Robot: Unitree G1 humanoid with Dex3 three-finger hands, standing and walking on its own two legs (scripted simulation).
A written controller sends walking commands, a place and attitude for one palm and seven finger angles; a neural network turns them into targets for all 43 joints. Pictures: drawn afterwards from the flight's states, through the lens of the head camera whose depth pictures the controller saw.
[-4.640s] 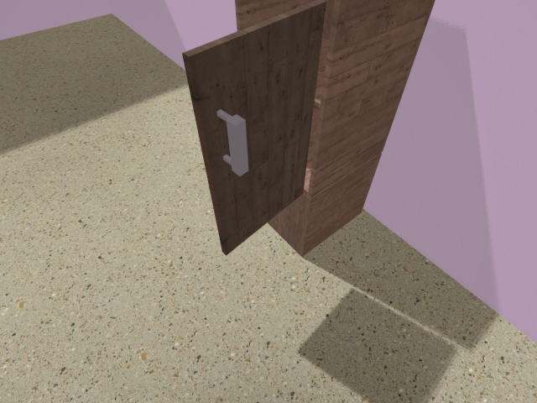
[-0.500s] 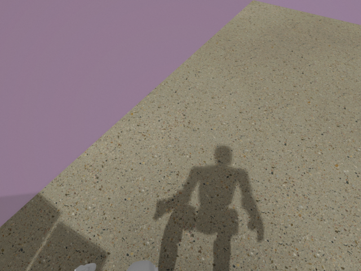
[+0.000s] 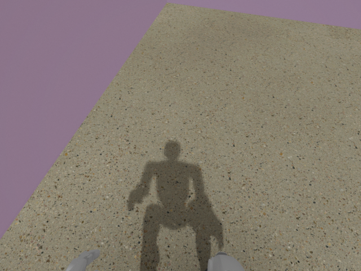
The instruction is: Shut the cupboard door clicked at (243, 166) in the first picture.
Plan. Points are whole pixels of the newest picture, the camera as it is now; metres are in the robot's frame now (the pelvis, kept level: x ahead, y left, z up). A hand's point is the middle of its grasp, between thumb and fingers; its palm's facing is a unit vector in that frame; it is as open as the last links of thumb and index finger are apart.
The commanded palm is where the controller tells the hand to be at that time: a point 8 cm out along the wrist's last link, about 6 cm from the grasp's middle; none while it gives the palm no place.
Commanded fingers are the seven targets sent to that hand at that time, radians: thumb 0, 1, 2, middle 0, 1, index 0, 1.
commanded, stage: walk around to get in front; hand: left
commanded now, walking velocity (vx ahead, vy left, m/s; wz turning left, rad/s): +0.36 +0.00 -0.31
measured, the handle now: out of the picture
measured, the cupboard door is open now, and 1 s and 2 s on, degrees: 96 96 96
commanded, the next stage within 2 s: walk to a spot facing it in 0.54 s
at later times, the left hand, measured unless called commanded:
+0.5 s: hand (122, 230) +0.25 +0.17 -0.20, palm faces -0.03 -0.98 -0.18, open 7.3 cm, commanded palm none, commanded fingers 0.00 0.90 0.90 -0.20 -0.30 -0.20 -0.30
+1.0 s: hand (158, 147) +0.52 +0.09 -0.17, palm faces +0.04 -0.98 -0.18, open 7.3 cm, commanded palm none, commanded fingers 0.00 0.90 0.90 -0.20 -0.30 -0.20 -0.30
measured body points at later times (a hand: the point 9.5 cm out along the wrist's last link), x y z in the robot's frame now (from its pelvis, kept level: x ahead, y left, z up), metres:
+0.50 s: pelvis +0.24 -0.02 -0.02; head +0.26 +0.00 +0.43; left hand +0.25 +0.23 -0.18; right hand +0.31 -0.27 -0.15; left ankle +0.32 +0.08 -0.75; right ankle +0.13 -0.13 -0.73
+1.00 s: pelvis +0.40 -0.08 -0.01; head +0.44 -0.08 +0.44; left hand +0.51 +0.14 -0.15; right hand +0.36 -0.30 -0.17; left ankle +0.37 +0.04 -0.68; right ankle +0.43 -0.19 -0.74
